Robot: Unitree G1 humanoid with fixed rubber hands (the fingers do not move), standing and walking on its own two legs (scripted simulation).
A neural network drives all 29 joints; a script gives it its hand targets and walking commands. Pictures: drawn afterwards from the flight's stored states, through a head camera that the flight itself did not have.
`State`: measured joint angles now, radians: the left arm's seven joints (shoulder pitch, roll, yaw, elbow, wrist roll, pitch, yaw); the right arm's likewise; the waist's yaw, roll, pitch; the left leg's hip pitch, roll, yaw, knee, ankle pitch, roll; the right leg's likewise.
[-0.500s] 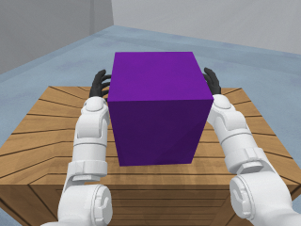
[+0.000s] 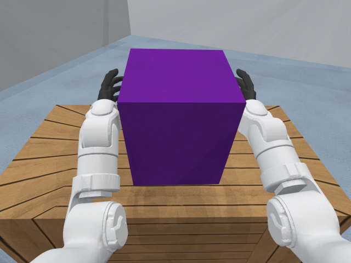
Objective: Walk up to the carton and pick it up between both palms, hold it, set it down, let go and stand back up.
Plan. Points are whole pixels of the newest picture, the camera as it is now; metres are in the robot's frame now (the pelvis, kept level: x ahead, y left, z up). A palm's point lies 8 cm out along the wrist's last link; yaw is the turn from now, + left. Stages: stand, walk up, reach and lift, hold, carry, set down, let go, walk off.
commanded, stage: reach and lift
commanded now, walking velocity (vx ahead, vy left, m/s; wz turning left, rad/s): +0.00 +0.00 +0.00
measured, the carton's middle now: (176, 119) +0.39 +0.00 +0.18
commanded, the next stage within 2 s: hold in 0.68 s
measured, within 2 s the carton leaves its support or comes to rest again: neither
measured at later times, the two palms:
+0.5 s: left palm (104, 98) +0.38 +0.15 +0.25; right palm (247, 96) +0.37 -0.15 +0.25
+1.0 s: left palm (99, 93) +0.38 +0.15 +0.27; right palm (246, 86) +0.37 -0.15 +0.27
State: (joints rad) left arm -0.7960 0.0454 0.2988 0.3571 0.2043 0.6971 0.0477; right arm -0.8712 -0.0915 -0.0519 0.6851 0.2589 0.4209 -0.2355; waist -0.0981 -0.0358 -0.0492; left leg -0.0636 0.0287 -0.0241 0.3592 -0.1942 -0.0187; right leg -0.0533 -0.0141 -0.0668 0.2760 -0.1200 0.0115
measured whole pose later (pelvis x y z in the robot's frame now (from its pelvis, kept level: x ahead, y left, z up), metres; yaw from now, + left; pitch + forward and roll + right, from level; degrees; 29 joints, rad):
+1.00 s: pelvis +0.00 +0.00 +0.00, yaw +0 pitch -5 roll -1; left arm -0.83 0.07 0.32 0.28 0.20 0.86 0.01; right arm -0.96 -0.14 0.01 0.64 0.38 0.59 -0.30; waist -0.10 -0.02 -0.10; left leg -0.09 0.04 -0.04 0.39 -0.21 -0.03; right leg -0.07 0.00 -0.08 0.28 -0.13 0.01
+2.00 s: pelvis +0.00 -0.01 +0.00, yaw +0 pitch -4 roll -1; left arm -0.90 0.09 0.34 0.37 0.19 0.85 0.01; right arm -1.03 -0.15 0.02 0.72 0.38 0.62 -0.30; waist -0.09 -0.01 -0.14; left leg -0.12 0.04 -0.04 0.39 -0.21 -0.03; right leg -0.09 0.00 -0.07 0.29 -0.13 0.00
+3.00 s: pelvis +0.00 -0.01 +0.00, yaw +1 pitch -4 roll -1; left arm -0.89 0.09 0.34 0.35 0.19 0.86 0.01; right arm -1.01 -0.15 0.03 0.68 0.39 0.63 -0.31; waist -0.09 0.00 -0.14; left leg -0.11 0.04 -0.05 0.39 -0.21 -0.03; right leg -0.09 0.00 -0.08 0.29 -0.13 0.00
